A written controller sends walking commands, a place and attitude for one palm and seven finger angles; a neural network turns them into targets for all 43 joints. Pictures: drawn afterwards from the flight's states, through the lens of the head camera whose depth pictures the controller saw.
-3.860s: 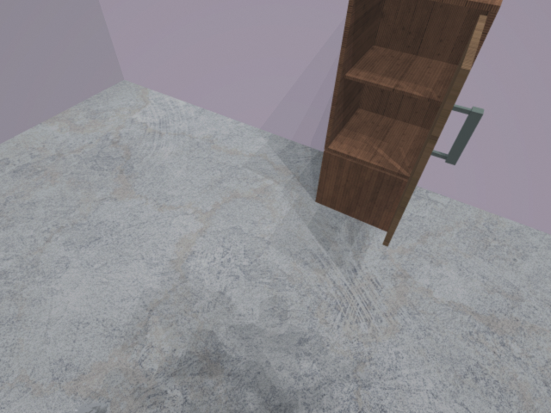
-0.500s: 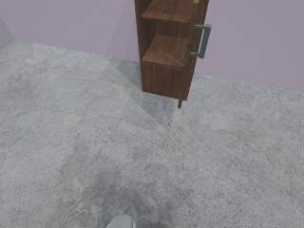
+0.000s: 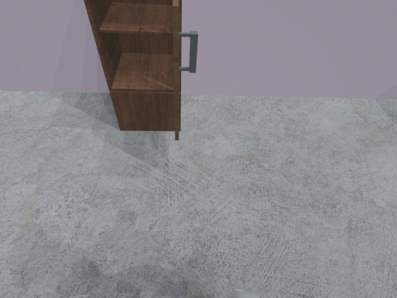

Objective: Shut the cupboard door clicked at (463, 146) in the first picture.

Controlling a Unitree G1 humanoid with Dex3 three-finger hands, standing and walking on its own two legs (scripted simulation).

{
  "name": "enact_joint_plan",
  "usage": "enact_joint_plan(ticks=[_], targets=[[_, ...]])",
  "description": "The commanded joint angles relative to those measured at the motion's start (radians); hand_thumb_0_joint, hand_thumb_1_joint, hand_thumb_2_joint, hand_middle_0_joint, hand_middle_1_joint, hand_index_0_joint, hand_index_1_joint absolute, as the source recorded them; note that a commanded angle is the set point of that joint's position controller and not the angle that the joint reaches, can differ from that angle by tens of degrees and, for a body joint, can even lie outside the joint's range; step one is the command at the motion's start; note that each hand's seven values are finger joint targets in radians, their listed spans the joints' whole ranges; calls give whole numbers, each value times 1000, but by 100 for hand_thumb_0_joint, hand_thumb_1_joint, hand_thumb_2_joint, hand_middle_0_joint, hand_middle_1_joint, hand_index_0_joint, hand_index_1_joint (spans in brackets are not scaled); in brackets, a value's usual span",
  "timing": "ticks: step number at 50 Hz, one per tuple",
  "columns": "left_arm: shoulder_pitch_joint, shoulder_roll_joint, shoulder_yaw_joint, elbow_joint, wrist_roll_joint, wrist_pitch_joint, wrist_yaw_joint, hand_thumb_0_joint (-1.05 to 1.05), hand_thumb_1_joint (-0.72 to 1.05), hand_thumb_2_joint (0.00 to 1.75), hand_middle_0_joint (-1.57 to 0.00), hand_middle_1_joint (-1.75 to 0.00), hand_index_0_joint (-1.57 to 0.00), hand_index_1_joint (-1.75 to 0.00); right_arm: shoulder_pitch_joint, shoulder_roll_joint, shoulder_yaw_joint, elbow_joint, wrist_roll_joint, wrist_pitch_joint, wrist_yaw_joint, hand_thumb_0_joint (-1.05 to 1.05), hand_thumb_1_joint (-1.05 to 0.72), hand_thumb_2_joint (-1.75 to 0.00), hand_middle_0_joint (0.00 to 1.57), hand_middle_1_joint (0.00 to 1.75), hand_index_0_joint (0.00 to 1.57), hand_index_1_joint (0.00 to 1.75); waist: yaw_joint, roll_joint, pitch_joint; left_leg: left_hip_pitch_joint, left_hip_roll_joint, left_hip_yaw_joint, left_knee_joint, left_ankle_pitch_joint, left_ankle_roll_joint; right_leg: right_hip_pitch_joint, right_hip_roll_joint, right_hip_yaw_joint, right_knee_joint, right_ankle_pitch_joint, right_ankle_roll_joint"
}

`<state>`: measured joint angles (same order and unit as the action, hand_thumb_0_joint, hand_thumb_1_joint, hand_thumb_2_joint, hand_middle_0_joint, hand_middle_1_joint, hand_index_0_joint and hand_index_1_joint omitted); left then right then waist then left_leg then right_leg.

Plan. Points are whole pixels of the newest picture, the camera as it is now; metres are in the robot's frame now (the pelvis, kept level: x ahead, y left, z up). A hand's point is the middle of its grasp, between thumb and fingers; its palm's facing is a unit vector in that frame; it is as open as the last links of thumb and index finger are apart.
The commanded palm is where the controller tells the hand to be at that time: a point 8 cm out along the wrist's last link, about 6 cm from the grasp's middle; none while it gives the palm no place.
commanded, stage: walk around to get in front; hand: left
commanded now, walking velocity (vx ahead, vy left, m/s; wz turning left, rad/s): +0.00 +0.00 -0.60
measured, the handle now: (187, 52) +0.87 +0.11 +0.02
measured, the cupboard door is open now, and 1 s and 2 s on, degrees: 91 91 91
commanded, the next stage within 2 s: none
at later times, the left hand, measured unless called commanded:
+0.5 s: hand (124, 287) +0.16 +0.18 -0.19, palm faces -0.26 -0.95 -0.19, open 7.3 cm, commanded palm none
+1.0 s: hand (164, 270) +0.20 +0.09 -0.16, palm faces -0.56 -0.79 -0.25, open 7.3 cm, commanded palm none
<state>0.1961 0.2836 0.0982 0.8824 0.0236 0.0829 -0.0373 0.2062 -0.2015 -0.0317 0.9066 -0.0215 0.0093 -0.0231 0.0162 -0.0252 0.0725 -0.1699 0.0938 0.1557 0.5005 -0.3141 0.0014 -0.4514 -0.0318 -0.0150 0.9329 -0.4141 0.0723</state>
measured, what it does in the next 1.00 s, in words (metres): steps on the spot, turning right: right foot, then left foot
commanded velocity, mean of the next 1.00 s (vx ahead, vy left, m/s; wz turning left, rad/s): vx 0.00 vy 0.00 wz -0.60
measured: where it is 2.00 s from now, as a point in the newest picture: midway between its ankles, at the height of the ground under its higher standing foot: outside the picture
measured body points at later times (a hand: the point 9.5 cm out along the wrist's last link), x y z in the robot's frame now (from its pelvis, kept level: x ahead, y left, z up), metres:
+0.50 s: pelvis +0.01 +0.01 -0.01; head +0.05 +0.04 +0.43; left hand +0.18 +0.23 -0.17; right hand +0.00 -0.26 -0.13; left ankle +0.05 +0.10 -0.74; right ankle -0.03 -0.13 -0.71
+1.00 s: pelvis +0.00 +0.00 -0.01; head +0.02 -0.04 +0.43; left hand +0.23 +0.13 -0.15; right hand -0.13 -0.24 -0.17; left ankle +0.05 +0.12 -0.69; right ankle -0.07 -0.10 -0.74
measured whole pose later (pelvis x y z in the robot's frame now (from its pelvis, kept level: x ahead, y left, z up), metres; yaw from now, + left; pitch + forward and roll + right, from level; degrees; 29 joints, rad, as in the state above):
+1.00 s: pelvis +0.00 +0.00 -0.01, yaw -36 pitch +0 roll -1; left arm 0.15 0.20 0.07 0.88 0.02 0.03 0.00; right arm 0.23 -0.24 -0.07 0.96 -0.01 0.07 -0.02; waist -0.02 0.04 0.10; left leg -0.44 0.15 0.10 1.06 -0.49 -0.07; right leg -0.29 0.00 -0.05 0.62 -0.32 -0.02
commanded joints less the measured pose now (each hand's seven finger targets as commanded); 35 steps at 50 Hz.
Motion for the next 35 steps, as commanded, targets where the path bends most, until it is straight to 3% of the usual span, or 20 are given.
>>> enact_joint_plan(ticks=[1, 3, 4, 5, 6, 7, 8, 10, 12, 17, 20, 21, 22, 23, 24, 26, 28, 30, 33, 35], targets=[[-81, 32, -8, -102, -2, -37, -5, 0, 90, 90, -20, -30, -20, -30, 44, -244, -78, -46, -5, -17, -3, 0, -90, -90, 20, 30, 20, 30, -55, 240, -57, 56, 252, -103, -71, 509, 121, 48, 17, -75, -179, -19, -24], [-42, 44, -5, -88, -2, -48, -1, 0, 90, 90, -20, -30, -20, -30, 49, -246, -79, -45, -4, -13, 1, 0, -90, -90, 20, 30, 20, 30, -32, 215, -82, 26, 234, -63, 22, 506, 74, 162, 35, -95, -340, 81, -41], [23, 75, 0, -69, -2, -60, 3, 0, 90, 90, -20, -30, -20, -30, 51, -242, -77, -46, 2, -12, 4, 0, -90, -90, 20, 30, 20, 30, 3, 163, -129, -24, 210, -12, 164, 463, 22, 303, 16, -75, -486, 216, -60], [99, 189, 20, -44, 6, -78, 18, 0, 90, 90, -20, -30, -20, -30, 73, -183, -63, -66, 11, -8, 12, 0, -90, -90, 20, 30, 20, 30, 31, -105, -195, -259, 134, 53, 396, 193, -49, 543, -189, 181, -549, 473, -137], [159, 258, 35, -28, -5, -78, 35, 0, 90, 90, -20, -30, -20, -30, -16, -130, -41, -126, 10, -3, 9, 0, -90, -90, 20, 30, 20, 30, 69, -274, -190, -447, 16, -16, 587, -317, -82, 537, -389, 436, -552, 871, -248], [173, 235, 35, -24, -12, -68, 50, 0, 90, 90, -20, -30, -20, -30, -59, -144, -39, -132, 11, 8, -6, 0, -90, -90, 20, 30, 20, 30, 81, -179, -189, -450, 32, -135, 656, -297, -71, 491, -374, 402, -541, 842, -295], [105, 219, 36, -33, -5, -64, 55, 0, 90, 90, -20, -30, -20, -30, -73, -133, -41, -122, 12, 9, -8, 0, -90, -90, 20, 30, 20, 30, 57, -215, -152, -473, 41, -156, 671, -257, -72, 443, -317, 384, -549, 691, -297], [-21, 165, 16, -70, -1, -55, 51, 0, 90, 90, -20, -30, -20, -30, -44, -143, -46, -83, 7, 16, -1, 0, -90, -90, 20, 30, 20, 30, 0, -145, -101, -390, 40, -139, 633, -142, -82, 297, -229, 270, -564, 521, -253], [-72, 160, 13, -82, 4, -56, 51, 0, 90, 90, -20, -30, -20, -30, 13, -132, -44, -61, 7, 17, 4, 0, -90, -90, 20, 30, 20, 30, -29, -126, -115, -309, 21, -113, 539, -110, -86, 239, -199, 236, -564, 466, -238], [-58, 175, 18, -73, 6, -49, 43, 0, 90, 90, -20, -30, -20, -30, 21, -118, -42, -72, 13, 5, 2, 0, -90, -90, 20, 30, 20, 30, -18, -143, -101, -221, -28, -87, 316, -99, -76, 184, -178, 317, -558, 387, -241], [-98, 159, 19, -80, -3, -41, 43, 0, 90, 90, -20, -30, -20, -30, 125, -120, -40, -45, 16, -10, -9, 0, -90, -90, 20, 30, 20, 30, -66, -140, -133, -56, -43, -71, 51, 25, -67, 137, -134, 330, -465, 424, -191], [-99, 121, 10, -90, -12, -36, 40, 0, 90, 90, -20, -30, -20, -30, 164, -154, -44, -35, 14, -21, -14, 0, -90, -90, 20, 30, 20, 30, -83, -29, -144, 48, 12, -133, -97, 65, -47, 58, -64, 275, -370, 343, -141], [-58, 49, 0, -107, -18, -30, 30, 0, 90, 90, -20, -30, -20, -30, 161, -249, -59, -47, 4, -27, -13, 0, -90, -90, 20, 30, 20, 30, -67, 291, -140, 116, 261, -416, -235, 76, 29, -107, 84, 137, -142, 11, -70], [-55, 51, 1, -112, -7, -27, 27, 0, 90, 90, -20, -30, -20, -30, 134, -293, -64, -62, 0, -23, -15, 0, -90, -90, 20, 30, 20, 30, -60, 363, -111, 30, 411, -532, -284, 56, 114, -148, 84, 69, 92, -182, -35], [-78, 78, 13, -92, 8, -26, 25, 0, 90, 90, -20, -30, -20, -30, 95, -246, -56, -60, -3, -27, -20, 0, -90, -90, 20, 30, 20, 30, -59, 297, -70, -48, 374, -499, -288, 60, 117, -137, 53, 117, 212, -139, -28], [-46, 68, 21, -69, 8, -29, 7, 0, 90, 90, -20, -30, -20, -30, 1, -192, -41, -84, -5, -32, -20, 0, -90, -90, 20, 30, 20, 30, -6, 163, -34, -49, 267, -289, -236, 159, 106, -148, 23, 76, 318, -13, -19], [-36, 36, 13, -61, 4, -26, 2, 0, 90, 90, -20, -30, -20, -30, 22, -162, -39, -75, -3, -36, -21, 0, -90, -90, 20, 30, 20, 30, -14, 168, -66, 13, 228, -175, -193, 328, 97, -139, 12, 47, 308, 23, -3], [-47, 21, 6, -65, -1, -23, 2, 0, 90, 90, -20, -30, -20, -30, 67, -159, -46, -54, 0, -35, -20, 0, -90, -90, 20, 30, 20, 30, -32, 172, -93, 93, 235, -133, -166, 412, 115, -141, 1, 22, 243, 11, 5], [-88, 5, 2, -81, -2, -20, 2, 0, 90, 90, -20, -30, -20, -30, 102, -172, -60, -33, -1, -29, -15, 0, -90, -90, 20, 30, 20, 30, -54, 158, -81, 130, 272, -106, -163, 428, 136, -128, -21, -14, 123, -21, 8], [-106, -3, -1, -89, -1, -21, 1, 0, 90, 90, -20, -30, -20, -30, 107, -178, -67, -23, -2, -26, -11, 0, -90, -90, 20, 30, 20, 30, -65, 191, -76, 118, 284, -63, -159, 422, 134, -83, -27, -40, 33, -27, 4]])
